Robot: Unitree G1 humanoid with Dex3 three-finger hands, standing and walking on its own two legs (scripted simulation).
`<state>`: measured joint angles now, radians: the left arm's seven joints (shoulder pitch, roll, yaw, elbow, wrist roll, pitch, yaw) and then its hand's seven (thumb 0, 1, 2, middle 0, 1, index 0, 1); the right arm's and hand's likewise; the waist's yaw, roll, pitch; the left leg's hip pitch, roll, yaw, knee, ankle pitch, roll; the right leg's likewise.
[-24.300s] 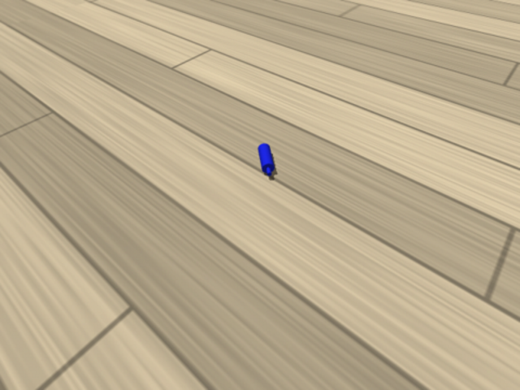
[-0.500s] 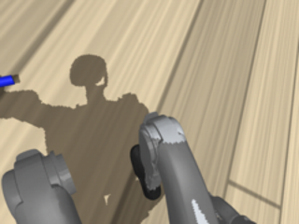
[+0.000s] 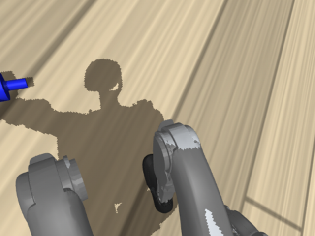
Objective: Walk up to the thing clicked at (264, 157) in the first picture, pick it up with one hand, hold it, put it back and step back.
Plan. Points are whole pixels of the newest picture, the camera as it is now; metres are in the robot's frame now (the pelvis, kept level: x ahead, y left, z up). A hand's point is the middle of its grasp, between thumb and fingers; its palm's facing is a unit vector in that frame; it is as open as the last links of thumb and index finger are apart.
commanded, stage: settle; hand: left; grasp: from above
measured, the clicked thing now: out of the picture +0.47 +0.34 -0.26
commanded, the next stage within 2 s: lift in 0.58 s
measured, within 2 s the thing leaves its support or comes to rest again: neither
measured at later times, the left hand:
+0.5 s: hand out of the picture +0.44 +0.36 -0.12, palm faces -0.46 -0.11 -0.88, open 9.6 cm
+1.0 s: hand out of the picture +0.42 +0.36 -0.07, palm faces -0.45 -0.12 -0.88, open 9.6 cm
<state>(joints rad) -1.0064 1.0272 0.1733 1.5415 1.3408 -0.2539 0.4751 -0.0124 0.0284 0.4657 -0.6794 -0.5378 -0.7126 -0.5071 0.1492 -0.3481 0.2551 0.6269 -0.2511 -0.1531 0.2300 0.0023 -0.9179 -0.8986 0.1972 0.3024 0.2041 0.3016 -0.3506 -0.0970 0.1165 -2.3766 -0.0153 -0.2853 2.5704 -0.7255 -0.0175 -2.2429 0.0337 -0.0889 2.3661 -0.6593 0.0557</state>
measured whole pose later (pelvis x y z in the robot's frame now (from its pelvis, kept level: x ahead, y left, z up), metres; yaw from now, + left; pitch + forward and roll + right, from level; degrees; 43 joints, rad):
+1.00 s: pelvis -0.01 +0.00 +0.06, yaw +7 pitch +35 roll -10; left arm -0.90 0.78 0.09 1.17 1.18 -0.18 0.12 -0.01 0.07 0.32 -0.78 -0.40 -0.81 -0.37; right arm 0.23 -0.30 0.06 0.64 -0.09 0.03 0.14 0.00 -0.93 -0.90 0.20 0.30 0.20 0.30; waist -0.23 0.04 -0.08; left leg -2.27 -0.01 -0.15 2.30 -0.65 0.01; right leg -2.17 -0.02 0.00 2.19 -0.64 0.05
